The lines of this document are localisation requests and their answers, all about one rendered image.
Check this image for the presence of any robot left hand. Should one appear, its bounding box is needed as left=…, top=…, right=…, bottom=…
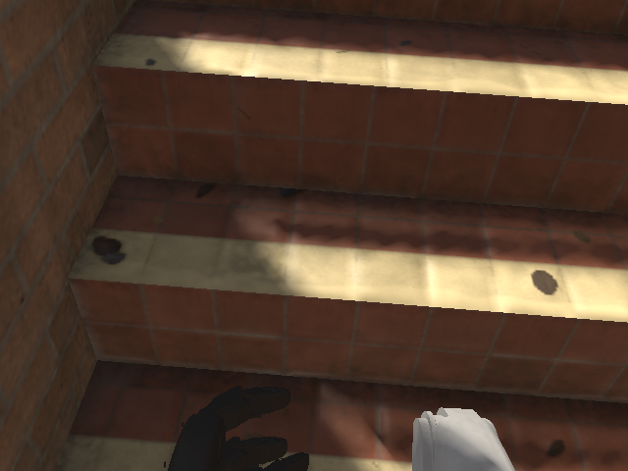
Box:
left=164, top=386, right=309, bottom=471

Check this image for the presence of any robot right thigh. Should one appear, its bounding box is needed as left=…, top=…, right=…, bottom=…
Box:
left=412, top=407, right=515, bottom=471

